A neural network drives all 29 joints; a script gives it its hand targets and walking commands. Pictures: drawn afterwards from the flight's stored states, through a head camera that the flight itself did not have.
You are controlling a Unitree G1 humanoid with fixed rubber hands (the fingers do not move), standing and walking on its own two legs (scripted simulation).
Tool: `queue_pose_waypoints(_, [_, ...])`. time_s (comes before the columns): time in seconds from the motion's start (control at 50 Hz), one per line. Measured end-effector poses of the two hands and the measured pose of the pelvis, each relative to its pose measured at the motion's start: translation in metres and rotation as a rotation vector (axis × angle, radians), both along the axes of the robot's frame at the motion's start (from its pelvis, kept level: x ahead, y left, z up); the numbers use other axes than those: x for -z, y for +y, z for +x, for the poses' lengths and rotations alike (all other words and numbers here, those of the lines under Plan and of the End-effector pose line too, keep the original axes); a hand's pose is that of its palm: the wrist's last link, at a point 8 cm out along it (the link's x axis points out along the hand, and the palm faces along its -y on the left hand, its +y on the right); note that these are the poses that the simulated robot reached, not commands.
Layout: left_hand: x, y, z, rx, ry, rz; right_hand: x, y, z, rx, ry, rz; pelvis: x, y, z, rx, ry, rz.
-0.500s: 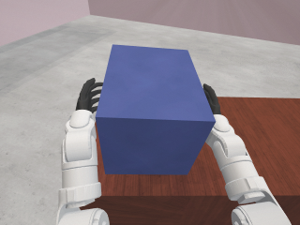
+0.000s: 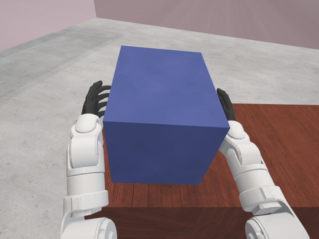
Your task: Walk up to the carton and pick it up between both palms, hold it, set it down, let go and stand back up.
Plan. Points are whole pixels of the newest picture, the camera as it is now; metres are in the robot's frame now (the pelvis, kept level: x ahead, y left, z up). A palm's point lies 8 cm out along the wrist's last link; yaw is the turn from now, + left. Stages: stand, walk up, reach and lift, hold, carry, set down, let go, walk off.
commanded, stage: hold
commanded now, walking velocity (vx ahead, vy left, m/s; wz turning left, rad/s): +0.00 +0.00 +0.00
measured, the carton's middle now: (159, 113) +0.42 +0.00 +0.15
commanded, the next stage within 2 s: set down in 1.94 s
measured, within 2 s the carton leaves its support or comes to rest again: neither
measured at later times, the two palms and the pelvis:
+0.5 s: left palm (92, 115) +0.36 +0.16 +0.19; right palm (225, 119) +0.36 -0.16 +0.17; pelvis +0.01 +0.00 +0.00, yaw +0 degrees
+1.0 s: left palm (93, 113) +0.37 +0.16 +0.20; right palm (225, 120) +0.36 -0.16 +0.17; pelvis +0.00 +0.00 +0.00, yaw +0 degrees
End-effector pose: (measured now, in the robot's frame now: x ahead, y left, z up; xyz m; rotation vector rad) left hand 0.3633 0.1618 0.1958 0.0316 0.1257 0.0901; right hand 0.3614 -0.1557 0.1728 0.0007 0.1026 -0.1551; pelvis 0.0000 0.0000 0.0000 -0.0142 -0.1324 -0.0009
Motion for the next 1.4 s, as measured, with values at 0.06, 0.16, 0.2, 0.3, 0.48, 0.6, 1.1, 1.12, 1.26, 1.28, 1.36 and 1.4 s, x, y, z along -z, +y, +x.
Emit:
queue_pose_waypoints(0.06, [-0.0009,0.0003,0.001,0.0,0.001,0.002,-0.0005,0.0003,0.001,0.0,0.001,0.0,-0.0001,0.0001,-0.0002,-0.001,0.002,0.0])
queue_pose_waypoints(0.16, [0.0003,0.0002,0.0025,0.0,0.005,0.004,0.0,0.0002,0.0026,-0.002,0.005,-0.002,-0.0001,0.0001,0.0005,-0.001,0.003,0.0])
queue_pose_waypoints(0.2, [0.0009,0.0,0.0027,0.001,0.006,0.006,0.0005,-0.0001,0.0027,-0.002,0.005,0.001,0.0,0.0001,0.0009,-0.001,0.002,-0.001])
queue_pose_waypoints(0.3, [0.0025,-0.0013,0.0038,0.001,0.009,0.004,0.0019,-0.0013,0.0035,-0.001,0.008,0.003,0.0,-0.0002,0.0025,-0.002,0.001,-0.001])
queue_pose_waypoints(0.48, [0.002,-0.0015,0.0023,-0.002,-0.004,0.005,0.0004,-0.0017,0.0036,-0.006,-0.006,0.001,0.0,-0.0017,0.0053,-0.004,-0.001,-0.002])
queue_pose_waypoints(0.6, [0.0045,0.001,-0.0015,-0.008,0.002,-0.002,0.0011,0.0007,0.0014,-0.009,0.001,-0.004,0.0001,-0.0018,0.0039,-0.006,-0.01,-0.002])
queue_pose_waypoints(1.1, [-0.0001,-0.0024,0.0047,0.002,0.0,0.009,0.0008,-0.0023,0.004,0.0,-0.001,-0.001,-0.0002,0.0002,0.0043,-0.001,0.002,-0.001])
queue_pose_waypoints(1.12, [0.0005,-0.0023,0.0044,0.001,0.001,0.008,0.0009,-0.0023,0.004,-0.001,0.0,-0.002,-0.0001,0.0,0.0046,-0.002,0.0,-0.001])
queue_pose_waypoints(1.26, [0.0047,-0.0017,0.0018,0.002,0.001,0.002,0.0014,-0.002,0.0018,-0.001,-0.001,-0.004,0.0002,-0.0009,0.0047,-0.005,-0.008,-0.002])
queue_pose_waypoints(1.28, [0.0049,-0.0016,0.0017,0.002,0.001,0.0,0.0014,-0.0018,0.0016,-0.001,-0.001,-0.005,0.0001,-0.001,0.0044,-0.005,-0.008,-0.002])
queue_pose_waypoints(1.36, [0.0055,-0.0002,0.0011,0.0,0.006,-0.001,0.003,-0.0004,0.0013,-0.002,0.005,-0.003,0.0001,-0.001,0.0032,-0.002,-0.004,-0.002])
queue_pose_waypoints(1.4, [0.0064,0.0007,0.001,-0.003,0.011,-0.003,0.0043,0.0005,0.0015,-0.003,0.01,-0.003,0.0,-0.0008,0.0025,-0.002,-0.001,-0.001])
